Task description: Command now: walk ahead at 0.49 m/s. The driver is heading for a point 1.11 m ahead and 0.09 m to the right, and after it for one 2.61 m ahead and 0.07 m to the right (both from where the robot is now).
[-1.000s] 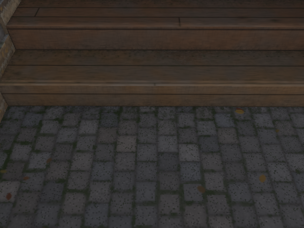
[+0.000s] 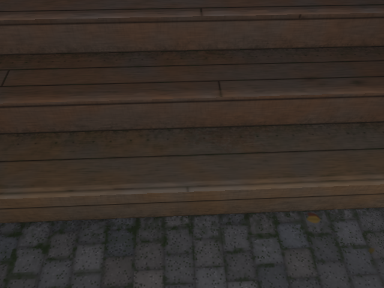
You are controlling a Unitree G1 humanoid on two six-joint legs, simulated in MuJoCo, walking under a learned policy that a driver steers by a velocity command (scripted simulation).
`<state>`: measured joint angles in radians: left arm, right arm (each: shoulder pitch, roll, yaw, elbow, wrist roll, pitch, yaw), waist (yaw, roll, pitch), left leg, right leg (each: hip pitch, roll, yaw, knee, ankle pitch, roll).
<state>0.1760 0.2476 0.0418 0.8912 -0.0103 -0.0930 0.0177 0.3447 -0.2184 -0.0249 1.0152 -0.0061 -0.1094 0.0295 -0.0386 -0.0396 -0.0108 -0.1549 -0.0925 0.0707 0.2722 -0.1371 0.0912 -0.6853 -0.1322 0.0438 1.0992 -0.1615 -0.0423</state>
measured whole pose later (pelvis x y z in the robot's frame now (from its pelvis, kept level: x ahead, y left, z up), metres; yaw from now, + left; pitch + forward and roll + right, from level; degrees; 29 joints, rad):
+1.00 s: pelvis +0.54 -0.01 +0.00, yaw +1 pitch +1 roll +0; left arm 0.23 0.26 0.04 0.93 -0.02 -0.09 -0.01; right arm 0.28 -0.23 -0.04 0.97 -0.02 -0.08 0.03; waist -0.03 -0.05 -0.01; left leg -0.26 -0.05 0.06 0.41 -0.18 0.08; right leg -0.63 -0.07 0.02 1.41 -0.32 -0.04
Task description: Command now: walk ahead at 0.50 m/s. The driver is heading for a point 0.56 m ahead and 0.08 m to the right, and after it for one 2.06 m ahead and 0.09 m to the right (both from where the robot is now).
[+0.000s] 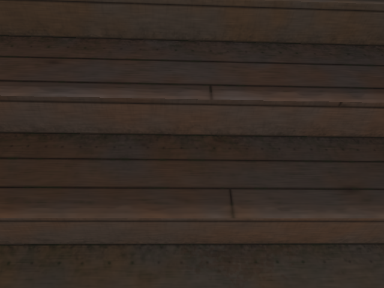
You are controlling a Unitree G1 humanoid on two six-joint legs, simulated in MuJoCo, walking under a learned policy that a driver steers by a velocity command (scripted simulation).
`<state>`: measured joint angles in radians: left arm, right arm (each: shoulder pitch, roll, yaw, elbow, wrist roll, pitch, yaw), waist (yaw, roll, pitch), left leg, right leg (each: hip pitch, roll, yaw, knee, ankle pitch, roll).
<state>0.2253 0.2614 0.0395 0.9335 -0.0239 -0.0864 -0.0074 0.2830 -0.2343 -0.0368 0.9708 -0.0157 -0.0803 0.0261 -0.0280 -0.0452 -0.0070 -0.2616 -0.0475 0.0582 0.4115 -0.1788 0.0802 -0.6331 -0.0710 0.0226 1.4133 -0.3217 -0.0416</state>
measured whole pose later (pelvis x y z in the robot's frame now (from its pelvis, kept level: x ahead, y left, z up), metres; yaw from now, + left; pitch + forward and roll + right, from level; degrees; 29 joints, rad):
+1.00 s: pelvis +0.52 -0.04 +0.22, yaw +0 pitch +3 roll +2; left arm 0.46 0.12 -0.02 1.11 0.02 -0.03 -0.01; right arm 0.02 -0.10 0.06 0.79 -0.04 -0.01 0.00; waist 0.01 -0.01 -0.01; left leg -0.84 0.03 0.18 1.18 -0.39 0.11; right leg -0.22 -0.03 0.00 0.79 -0.09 -0.02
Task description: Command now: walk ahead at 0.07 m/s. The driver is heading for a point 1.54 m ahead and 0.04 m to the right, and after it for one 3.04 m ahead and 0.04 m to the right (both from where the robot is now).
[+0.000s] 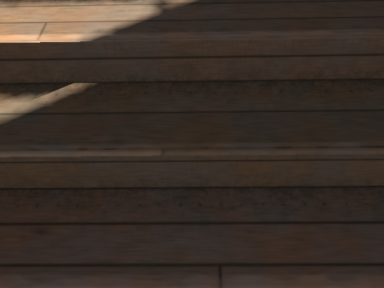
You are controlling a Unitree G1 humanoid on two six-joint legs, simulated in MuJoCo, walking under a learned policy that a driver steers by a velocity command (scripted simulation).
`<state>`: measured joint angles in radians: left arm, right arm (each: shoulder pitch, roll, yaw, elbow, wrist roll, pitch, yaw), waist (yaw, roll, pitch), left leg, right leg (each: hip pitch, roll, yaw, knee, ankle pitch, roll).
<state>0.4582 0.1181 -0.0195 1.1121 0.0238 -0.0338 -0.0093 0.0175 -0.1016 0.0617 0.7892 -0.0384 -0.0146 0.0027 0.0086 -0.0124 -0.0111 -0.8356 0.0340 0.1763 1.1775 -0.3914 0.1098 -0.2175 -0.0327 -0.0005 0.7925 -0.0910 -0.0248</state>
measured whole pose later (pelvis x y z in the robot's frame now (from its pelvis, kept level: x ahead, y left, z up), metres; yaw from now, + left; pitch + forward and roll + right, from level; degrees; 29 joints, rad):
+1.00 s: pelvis +0.14 -0.03 +0.11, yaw +0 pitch +1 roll +0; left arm 0.33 0.14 0.00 1.07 0.01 0.01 0.03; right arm 0.33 -0.14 0.01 1.08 -0.01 0.01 -0.02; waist -0.01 0.00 -0.02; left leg -0.20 0.01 0.05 0.43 -0.25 0.01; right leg -0.22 -0.01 -0.03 0.43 -0.24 0.00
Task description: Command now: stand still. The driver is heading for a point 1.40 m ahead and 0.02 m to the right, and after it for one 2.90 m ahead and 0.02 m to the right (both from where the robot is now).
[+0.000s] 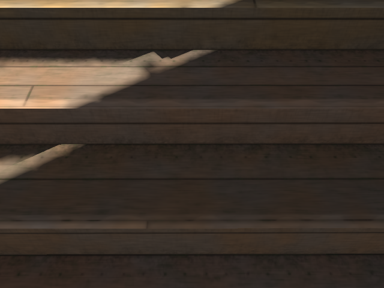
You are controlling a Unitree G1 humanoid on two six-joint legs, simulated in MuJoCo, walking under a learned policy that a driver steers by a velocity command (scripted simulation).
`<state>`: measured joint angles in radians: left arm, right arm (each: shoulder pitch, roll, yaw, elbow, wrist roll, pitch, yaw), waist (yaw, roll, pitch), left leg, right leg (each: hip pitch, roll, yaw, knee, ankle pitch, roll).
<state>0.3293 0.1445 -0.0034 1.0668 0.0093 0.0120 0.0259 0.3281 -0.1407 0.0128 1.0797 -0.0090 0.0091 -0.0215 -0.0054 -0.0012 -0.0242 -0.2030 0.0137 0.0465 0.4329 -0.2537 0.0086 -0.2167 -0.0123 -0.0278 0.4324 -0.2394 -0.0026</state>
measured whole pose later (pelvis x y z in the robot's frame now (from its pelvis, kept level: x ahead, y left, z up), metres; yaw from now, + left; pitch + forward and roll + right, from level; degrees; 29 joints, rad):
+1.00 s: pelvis +0.03 +0.00 -0.01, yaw +0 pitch +3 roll +0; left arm 0.43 0.18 0.01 1.02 -0.02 0.00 0.04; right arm 0.44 -0.18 -0.01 1.01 0.02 0.01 -0.04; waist -0.01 0.00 -0.07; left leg -0.22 0.00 0.04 0.51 -0.36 0.05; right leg -0.25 -0.01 -0.02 0.56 -0.40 -0.06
